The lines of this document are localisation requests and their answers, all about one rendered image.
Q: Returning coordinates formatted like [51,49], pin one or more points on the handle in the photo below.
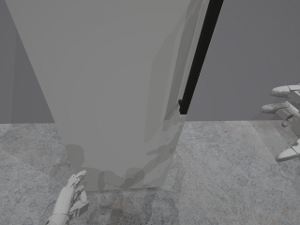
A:
[208,27]

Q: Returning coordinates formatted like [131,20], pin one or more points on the left robot forearm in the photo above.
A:
[58,219]

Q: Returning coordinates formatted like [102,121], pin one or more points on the robot left hand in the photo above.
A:
[66,201]

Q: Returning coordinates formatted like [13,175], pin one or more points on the robot right hand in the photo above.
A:
[288,113]

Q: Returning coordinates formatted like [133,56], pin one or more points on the fridge door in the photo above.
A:
[112,73]

